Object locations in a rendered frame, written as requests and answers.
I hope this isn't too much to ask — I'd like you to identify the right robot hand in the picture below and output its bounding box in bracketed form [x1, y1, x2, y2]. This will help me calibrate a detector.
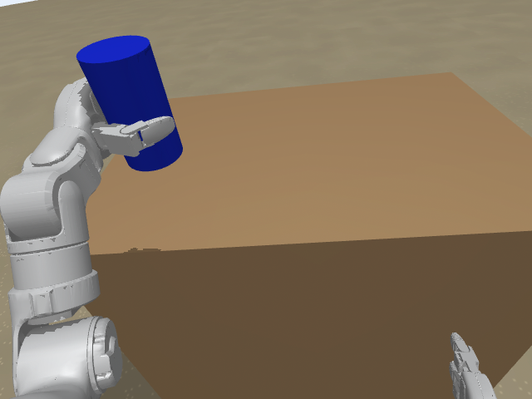
[449, 332, 497, 399]

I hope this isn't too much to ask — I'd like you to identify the left robot arm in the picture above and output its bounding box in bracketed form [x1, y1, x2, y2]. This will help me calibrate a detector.
[0, 126, 123, 399]

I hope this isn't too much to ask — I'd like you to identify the can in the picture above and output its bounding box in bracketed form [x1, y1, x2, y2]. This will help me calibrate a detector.
[76, 36, 183, 171]

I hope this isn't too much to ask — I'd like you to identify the left robot hand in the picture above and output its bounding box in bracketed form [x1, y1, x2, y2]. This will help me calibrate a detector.
[53, 77, 175, 160]

